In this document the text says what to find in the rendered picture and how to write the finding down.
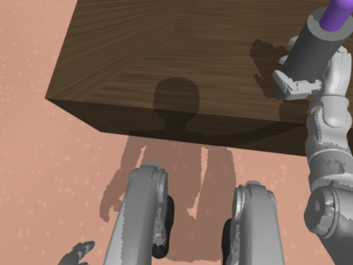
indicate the bottle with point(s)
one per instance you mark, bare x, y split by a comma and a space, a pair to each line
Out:
325, 30

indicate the left robot foot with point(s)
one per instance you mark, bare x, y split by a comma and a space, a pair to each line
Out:
161, 251

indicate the left robot hand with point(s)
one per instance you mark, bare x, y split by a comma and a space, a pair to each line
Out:
77, 253

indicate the right robot foot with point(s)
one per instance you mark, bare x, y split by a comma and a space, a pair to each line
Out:
226, 241

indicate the right robot arm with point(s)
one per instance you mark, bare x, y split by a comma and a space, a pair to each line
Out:
329, 212

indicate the right robot hand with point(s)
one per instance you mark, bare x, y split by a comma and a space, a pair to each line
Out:
333, 79

